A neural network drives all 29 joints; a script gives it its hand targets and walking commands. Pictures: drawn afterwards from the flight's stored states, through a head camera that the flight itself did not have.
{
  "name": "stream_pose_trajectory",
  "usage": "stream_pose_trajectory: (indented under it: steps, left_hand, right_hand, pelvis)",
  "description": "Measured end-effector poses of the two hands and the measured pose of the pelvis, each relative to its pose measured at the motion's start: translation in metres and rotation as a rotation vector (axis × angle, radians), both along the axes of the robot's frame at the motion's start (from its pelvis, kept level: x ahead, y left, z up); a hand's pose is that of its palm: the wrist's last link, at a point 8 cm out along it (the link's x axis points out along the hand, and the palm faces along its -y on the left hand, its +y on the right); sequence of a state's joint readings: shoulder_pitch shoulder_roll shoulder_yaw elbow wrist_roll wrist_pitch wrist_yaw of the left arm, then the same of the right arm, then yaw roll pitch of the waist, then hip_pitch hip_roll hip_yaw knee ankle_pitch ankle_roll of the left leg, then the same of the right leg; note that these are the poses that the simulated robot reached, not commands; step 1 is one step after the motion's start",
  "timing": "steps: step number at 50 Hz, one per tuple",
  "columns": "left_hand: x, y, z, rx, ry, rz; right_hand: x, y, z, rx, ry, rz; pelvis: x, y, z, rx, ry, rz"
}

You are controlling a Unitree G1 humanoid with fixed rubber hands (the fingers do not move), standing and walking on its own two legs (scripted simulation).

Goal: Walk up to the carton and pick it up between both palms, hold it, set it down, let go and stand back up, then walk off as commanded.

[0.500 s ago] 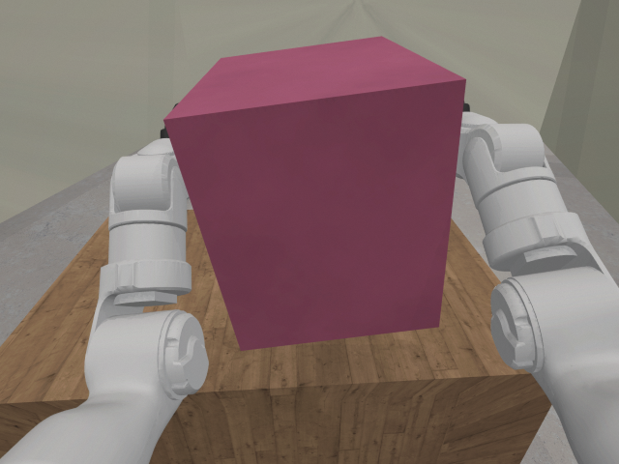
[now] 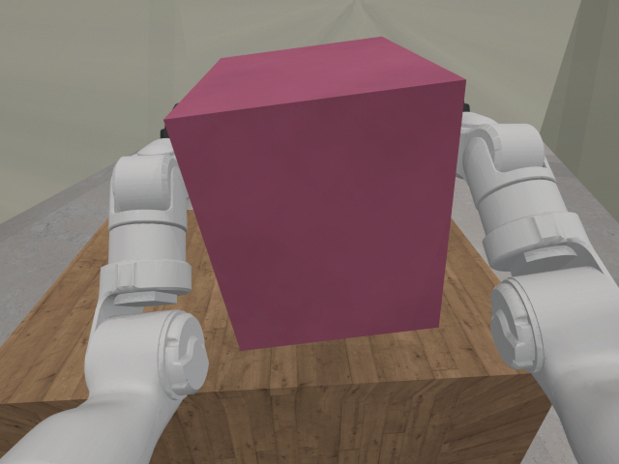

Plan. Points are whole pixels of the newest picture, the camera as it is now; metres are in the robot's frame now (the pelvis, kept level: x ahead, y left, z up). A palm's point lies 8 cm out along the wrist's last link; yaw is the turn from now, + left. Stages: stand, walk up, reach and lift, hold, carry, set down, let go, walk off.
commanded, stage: hold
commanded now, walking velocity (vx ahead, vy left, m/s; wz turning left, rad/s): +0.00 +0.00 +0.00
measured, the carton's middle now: (318, 178) +0.38 -0.02 +0.29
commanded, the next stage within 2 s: set down in 0.28 s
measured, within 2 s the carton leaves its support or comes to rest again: neither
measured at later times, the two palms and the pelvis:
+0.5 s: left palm (171, 138) +0.37 +0.15 +0.35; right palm (449, 111) +0.36 -0.17 +0.37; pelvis +0.00 +0.00 +0.00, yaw +0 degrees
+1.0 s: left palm (188, 173) +0.42 +0.15 +0.28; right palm (421, 191) +0.40 -0.16 +0.25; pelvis +0.02 +0.00 +0.00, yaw +0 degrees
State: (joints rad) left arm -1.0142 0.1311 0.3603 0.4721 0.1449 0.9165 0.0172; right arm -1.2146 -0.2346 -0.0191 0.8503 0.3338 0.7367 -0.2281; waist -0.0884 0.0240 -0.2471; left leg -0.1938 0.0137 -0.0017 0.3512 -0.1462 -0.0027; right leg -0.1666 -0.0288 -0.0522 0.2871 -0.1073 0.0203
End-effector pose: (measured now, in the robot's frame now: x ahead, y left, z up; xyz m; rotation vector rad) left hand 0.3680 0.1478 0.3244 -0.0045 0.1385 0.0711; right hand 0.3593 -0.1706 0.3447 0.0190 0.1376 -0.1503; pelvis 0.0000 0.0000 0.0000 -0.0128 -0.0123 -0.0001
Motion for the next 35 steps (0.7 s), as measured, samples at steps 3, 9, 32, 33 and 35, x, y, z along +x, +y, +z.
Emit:
stream_pose_trajectory:
  steps: [3,9,32,33,35]
  left_hand:
    - [0.000,0.000,0.000,0.000,0.000,0.000]
    - [0.000,0.000,0.000,0.000,0.000,0.000]
    - [0.024,0.017,0.015,-0.055,-0.138,-0.018]
    - [0.028,0.018,0.010,-0.058,-0.130,-0.018]
    - [0.035,0.021,0.000,-0.060,-0.113,-0.016]
  right_hand:
    - [0.000,0.000,0.000,0.000,0.000,0.000]
    - [0.000,0.000,0.000,0.000,0.000,0.000]
    - [0.024,0.015,0.020,0.043,-0.136,0.008]
    - [0.028,0.016,0.014,0.041,-0.129,0.009]
    - [0.037,0.018,-0.001,0.035,-0.111,0.011]
  pelvis:
    - [0.000,0.000,0.000,0.000,0.000,0.000]
    - [0.000,0.000,0.000,0.000,0.000,0.000]
    - [0.008,-0.001,0.001,0.001,0.005,0.000]
    - [0.009,-0.001,0.001,0.001,0.002,0.000]
    - [0.010,-0.001,0.001,0.001,-0.003,0.000]
